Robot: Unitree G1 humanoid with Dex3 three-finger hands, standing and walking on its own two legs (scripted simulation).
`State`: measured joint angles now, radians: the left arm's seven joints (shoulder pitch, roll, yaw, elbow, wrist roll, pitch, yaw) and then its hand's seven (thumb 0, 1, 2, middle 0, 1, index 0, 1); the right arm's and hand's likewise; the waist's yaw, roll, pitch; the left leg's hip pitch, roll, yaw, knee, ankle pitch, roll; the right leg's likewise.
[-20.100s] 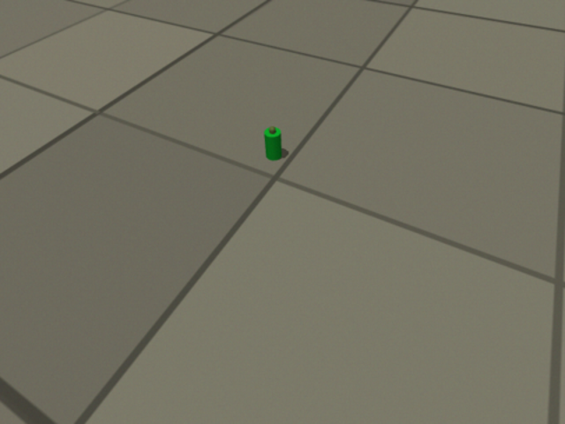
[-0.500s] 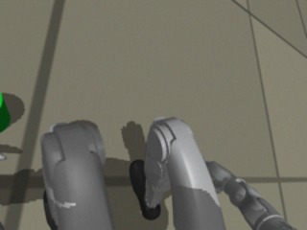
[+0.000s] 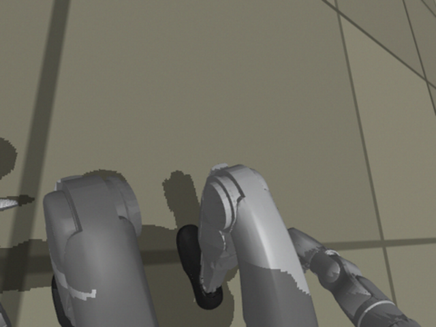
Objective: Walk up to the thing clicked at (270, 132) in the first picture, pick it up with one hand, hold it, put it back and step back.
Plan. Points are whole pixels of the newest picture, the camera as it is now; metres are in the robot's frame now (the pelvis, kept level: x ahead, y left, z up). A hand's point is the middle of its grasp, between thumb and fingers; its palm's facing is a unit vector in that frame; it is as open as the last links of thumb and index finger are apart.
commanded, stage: close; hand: left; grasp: from the side
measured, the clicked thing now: out of the picture +0.38 +0.33 -0.18
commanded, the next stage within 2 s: settle in 0.52 s
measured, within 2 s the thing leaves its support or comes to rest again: leaves its support in 1.00 s
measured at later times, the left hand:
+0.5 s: hand out of the picture +0.37 +0.33 -0.17, palm faces +0.50 -0.86 +0.01, open 11.5 cm
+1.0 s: hand out of the picture +0.36 +0.33 -0.17, palm faces +0.48 -0.88 -0.01, open 11.6 cm
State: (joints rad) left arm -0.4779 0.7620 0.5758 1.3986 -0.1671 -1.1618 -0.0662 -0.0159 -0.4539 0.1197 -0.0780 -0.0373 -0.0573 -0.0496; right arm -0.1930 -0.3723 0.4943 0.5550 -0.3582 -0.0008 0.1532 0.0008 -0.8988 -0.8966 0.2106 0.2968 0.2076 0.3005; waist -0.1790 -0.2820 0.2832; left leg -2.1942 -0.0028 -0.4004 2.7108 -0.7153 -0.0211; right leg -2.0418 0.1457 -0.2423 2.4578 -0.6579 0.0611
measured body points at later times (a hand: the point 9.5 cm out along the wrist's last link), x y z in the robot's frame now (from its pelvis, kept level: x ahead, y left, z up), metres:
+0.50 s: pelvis +0.00 +0.00 +0.00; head +0.20 +0.21 +0.34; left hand +0.33 +0.37 -0.17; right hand +0.21 -0.23 -0.02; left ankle +0.08 +0.12 -0.24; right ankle +0.14 -0.13 -0.24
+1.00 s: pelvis +0.00 +0.00 +0.01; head +0.21 +0.21 +0.35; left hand +0.33 +0.38 -0.16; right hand +0.19 -0.23 -0.02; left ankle +0.08 +0.12 -0.24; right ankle +0.14 -0.13 -0.24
